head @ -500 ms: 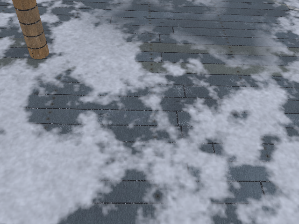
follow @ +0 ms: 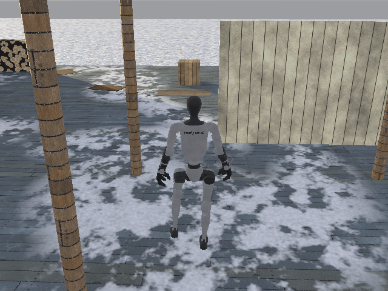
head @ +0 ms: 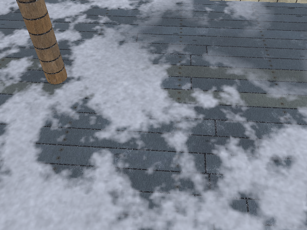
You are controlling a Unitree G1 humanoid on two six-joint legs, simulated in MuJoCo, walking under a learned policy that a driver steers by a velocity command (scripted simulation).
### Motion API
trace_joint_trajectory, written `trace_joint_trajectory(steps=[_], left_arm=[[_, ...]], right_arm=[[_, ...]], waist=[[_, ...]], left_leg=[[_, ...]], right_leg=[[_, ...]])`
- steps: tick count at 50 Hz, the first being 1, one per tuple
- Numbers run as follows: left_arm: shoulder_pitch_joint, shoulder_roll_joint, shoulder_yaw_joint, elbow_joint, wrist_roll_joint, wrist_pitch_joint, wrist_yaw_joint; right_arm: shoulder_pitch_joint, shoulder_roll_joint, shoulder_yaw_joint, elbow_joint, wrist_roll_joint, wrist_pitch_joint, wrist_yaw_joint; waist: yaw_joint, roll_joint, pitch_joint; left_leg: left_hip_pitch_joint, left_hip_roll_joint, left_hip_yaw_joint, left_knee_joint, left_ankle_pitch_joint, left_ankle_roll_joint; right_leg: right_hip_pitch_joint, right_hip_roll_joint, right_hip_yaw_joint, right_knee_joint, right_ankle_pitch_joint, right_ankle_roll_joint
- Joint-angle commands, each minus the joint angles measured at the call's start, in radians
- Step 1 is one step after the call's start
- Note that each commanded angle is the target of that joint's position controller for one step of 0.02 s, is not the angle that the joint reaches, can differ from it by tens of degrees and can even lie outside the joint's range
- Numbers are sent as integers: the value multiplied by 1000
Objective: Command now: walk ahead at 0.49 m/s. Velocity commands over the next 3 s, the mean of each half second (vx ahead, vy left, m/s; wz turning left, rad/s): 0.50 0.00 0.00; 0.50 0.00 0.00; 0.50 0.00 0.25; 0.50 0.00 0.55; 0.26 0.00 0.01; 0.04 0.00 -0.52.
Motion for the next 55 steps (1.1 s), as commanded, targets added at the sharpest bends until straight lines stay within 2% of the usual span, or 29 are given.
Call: trace_joint_trajectory(steps=[1, 5, 9, 12, 13, 14, 15, 16, 17, 18, 19, 20, 22, 24, 25, 27, 31, 36, 39, 41, 42, 43, 44, 45, 46, 47, 48, 50, 55], left_arm=[[-67, 138, 25, -61, -4, -23, 17], [19, 175, 29, -30, -16, -13, 29], [95, 178, 30, 10, -26, 10, 31], [86, 201, 37, 16, -25, 31, 37], [62, 204, 37, 12, -23, 37, 38], [61, 178, 26, 5, -15, 42, 39], [97, 115, 2, -26, 1, 36, 40], [201, 15, -27, -19, -6, 12, 32], [129, 136, 0, -16, -30, -6, 25], [40, 171, 9, -43, -48, -19, 22], [-9, 158, 7, -51, -40, -23, 28], [-27, 149, 12, -53, -24, -18, 31], [14, 114, 10, -43, -20, 4, 30], [0, 93, 9, -42, -15, 27, 36], [-26, 81, 4, -58, -11, 30, 36], [-101, 86, 3, -82, -2, 27, 34], [-236, 60, -7, -116, -7, 13, 21], [-358, 72, -10, -167, -19, 2, -3], [-315, 107, 3, -167, -18, -6, -15], [-86, 171, 40, -97, -14, -6, -6], [96, 241, 62, -58, -3, -3, 5], [159, 316, 79, -34, -4, 5, 4], [150, 215, 51, -39, -19, 5, 4], [68, 176, 38, -54, -18, 2, 8], [-4, 151, 30, -71, -11, 1, 9], [-57, 118, 20, -77, -2, 0, 7], [-79, 107, 15, -78, 11, -5, 6], [-80, 108, 17, -65, 4, -12, 4], [-24, 155, 28, -29, -4, -11, 25]], right_arm=[[14, -51, -11, -54, -14, 0, -1], [-141, -14, 8, -98, -7, -17, 17], [-242, -38, 9, -149, 3, -22, 40], [-199, -76, -2, -158, 4, -29, 52], [-107, -102, -17, -136, 2, -30, 51], [60, -154, -43, -87, -1, -29, 42], [221, -234, -64, -59, -19, -25, 33], [257, -270, -70, -39, -16, -20, 41], [233, -164, -41, -51, -6, -21, 42], [157, -132, -30, -65, -6, -22, 38], [88, -122, -27, -78, -14, -22, 37], [46, -96, -20, -84, -22, -24, 39], [24, -79, -16, -81, -26, -33, 43], [34, -76, -16, -66, -19, -40, 42], [43, -113, -25, -57, -18, -41, 37], [75, -114, -27, -38, -14, -35, 28], [129, -127, -29, -9, -6, -25, 14], [203, -139, -36, 42, 3, -4, 8], [182, -155, -44, 48, 6, 11, 1], [156, -143, -37, 41, 2, 23, -4], [169, -107, -18, 17, -16, 24, -7], [299, 28, 20, 7, -17, 0, 7], [239, -69, 1, 18, 7, -25, 12], [142, -125, -15, -14, 33, -41, 17], [86, -123, -14, -27, 30, -47, 12], [53, -114, -19, -31, 10, -43, 6], [78, -104, -22, -31, 4, -33, 5], [107, -64, -18, -23, 0, -11, 5], [-32, -42, -12, -70, -12, 2, 4]], waist=[[-42, -83, 30], [21, -72, 33], [49, -81, 52], [1, -113, 11], [-57, -118, -46], [-129, -100, -158], [-160, 32, -318], [-107, 282, -423], [-139, 167, -359], [-128, 111, -219], [-100, 27, -151], [-71, 0, -94], [-26, 29, -88], [-13, 5, -61], [-11, 34, -41], [-32, 8, -11], [-76, 7, 15], [-104, 16, 49], [-58, 39, 13], [59, 35, -129], [118, -58, -276], [47, -326, -396], [90, -253, -388], [82, -209, -232], [54, -126, -157], [25, -82, -87], [-12, -124, -82], [-40, -117, -69], [-18, -88, -7]], left_leg=[[-34, 39, -17, -148, 173, -26], [34, -20, 41, -416, 363, -26], [-18, -41, 27, -524, 302, 1], [66, -75, 44, -561, 174, 42], [198, -108, 76, -585, 161, 65], [441, -111, 79, -574, 180, 99], [777, 96, -184, -555, 151, 183], [1016, 260, -640, -703, -43, 314], [988, 234, -640, -749, -145, 275], [858, 203, -485, -765, -81, 234], [724, 168, -384, -787, 30, 217], [615, 136, -309, -820, 128, 212], [524, 110, -233, -871, 220, 223], [486, 79, -157, -915, 242, 218], [470, 101, -148, -931, 279, 237], [487, 83, -95, -948, 302, 229], [494, 36, -6, -960, 276, 184], [647, 102, -19, -909, 282, 175], [723, 128, -23, -817, 463, 148], [669, 58, 35, -550, 709, 107], [467, 0, 76, -252, 471, 71], [42, -196, 60, 106, -201, 0], [-86, -172, -79, 238, -351, 12], [-162, -118, -68, 259, -276, 30], [-134, -62, -39, 214, -179, 34], [-94, -30, -27, 148, -116, 31], [-24, -4, -37, 113, -77, 27], [28, 12, -32, 50, -59, 12], [-48, 14, -5, -215, 181, -25]], right_leg=[[-74, -273, 200, -217, 82, -183], [-33, -248, 126, -205, 115, -145], [138, -311, 147, -135, 130, -131], [228, -344, 159, -34, 309, -100], [224, -318, 131, 79, 476, -81], [150, -262, 89, 281, 530, -52], [-110, -179, 31, 625, 270, -5], [-440, -12, 92, 898, -408, 37], [-557, -70, 196, 1005, -431, 23], [-605, -120, 169, 1003, -341, 8], [-573, -167, 144, 956, -250, 9], [-537, -197, 140, 902, -192, 13], [-449, -226, 146, 845, -145, 27], [-460, -232, 133, 794, -98, 38], [-488, -238, 132, 740, -63, 54], [-531, -239, 126, 612, 42, 76], [-478, -194, 80, 362, 239, 73], [-504, -167, 83, 233, 203, 41], [-419, -137, 65, 200, 93, 1], [-87, -82, 14, 178, 94, -46], [223, -241, 193, 218, 114, -108], [567, -465, 683, 116, -98, -282], [564, -461, 791, 16, -242, -270], [440, -430, 641, -4, -220, -220], [299, -394, 526, -24, -133, -191], [167, -355, 439, -59, -37, -173], [87, -342, 394, -81, 34, -173], [15, -323, 329, -132, 88, -185], [3, -286, 193, -188, 183, -165]])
